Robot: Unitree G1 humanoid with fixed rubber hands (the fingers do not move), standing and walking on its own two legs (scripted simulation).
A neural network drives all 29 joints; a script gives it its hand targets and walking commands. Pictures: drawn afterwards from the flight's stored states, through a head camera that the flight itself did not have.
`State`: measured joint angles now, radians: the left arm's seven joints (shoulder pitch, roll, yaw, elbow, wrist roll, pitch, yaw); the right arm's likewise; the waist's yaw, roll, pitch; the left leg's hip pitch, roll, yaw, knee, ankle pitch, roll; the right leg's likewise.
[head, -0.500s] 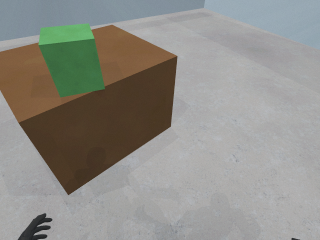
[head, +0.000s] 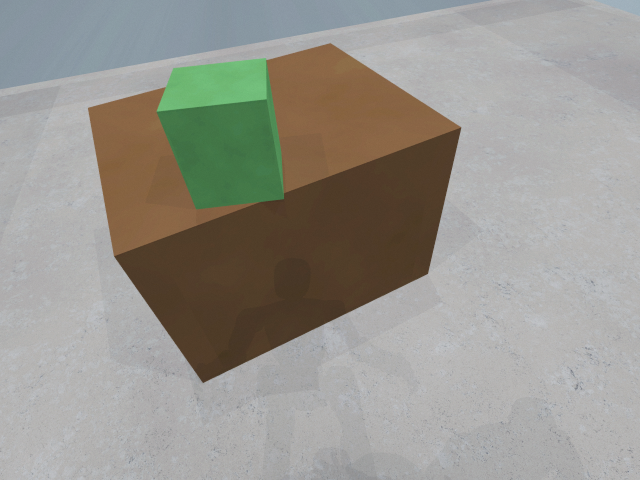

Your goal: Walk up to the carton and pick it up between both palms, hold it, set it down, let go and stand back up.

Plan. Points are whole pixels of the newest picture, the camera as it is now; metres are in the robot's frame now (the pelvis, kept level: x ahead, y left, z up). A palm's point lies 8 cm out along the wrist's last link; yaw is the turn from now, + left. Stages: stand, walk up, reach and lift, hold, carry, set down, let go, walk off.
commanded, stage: walk up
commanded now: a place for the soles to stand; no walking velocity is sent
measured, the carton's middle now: (230, 135) +0.84 +0.20 +0.01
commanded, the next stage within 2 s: none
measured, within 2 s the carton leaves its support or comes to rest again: neither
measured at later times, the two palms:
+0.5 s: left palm (53, 463) +0.20 +0.40 -0.10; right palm (533, 404) +0.23 -0.27 -0.07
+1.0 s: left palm (131, 379) +0.30 +0.31 -0.08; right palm (512, 287) +0.45 -0.34 -0.12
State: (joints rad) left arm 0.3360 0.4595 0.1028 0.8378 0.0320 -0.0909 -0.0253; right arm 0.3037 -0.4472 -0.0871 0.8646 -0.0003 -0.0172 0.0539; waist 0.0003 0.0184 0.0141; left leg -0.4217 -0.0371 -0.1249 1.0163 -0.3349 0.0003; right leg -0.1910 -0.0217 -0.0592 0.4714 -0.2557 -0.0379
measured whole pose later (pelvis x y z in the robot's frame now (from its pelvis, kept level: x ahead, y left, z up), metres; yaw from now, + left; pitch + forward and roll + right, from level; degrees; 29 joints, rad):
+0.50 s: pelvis +0.14 +0.06 -0.01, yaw +9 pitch -4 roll -3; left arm 0.25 0.45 0.08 0.76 0.02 -0.03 -0.05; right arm 0.34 -0.44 -0.08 0.86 0.00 -0.05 0.04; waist 0.00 -0.02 0.04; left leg -0.27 -0.05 -0.05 0.54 -0.20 0.06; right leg -0.35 -0.03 -0.07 1.00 -0.38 -0.04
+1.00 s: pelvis +0.31 -0.04 -0.01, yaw +18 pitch -2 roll +3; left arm 0.26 0.44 0.09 0.75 0.03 -0.07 -0.04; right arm 0.33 -0.44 -0.06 0.86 0.00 -0.06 0.00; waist 0.00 -0.02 0.06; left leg -0.29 -0.08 -0.16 0.92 -0.40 0.00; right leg -0.35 -0.03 -0.09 0.60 -0.22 -0.06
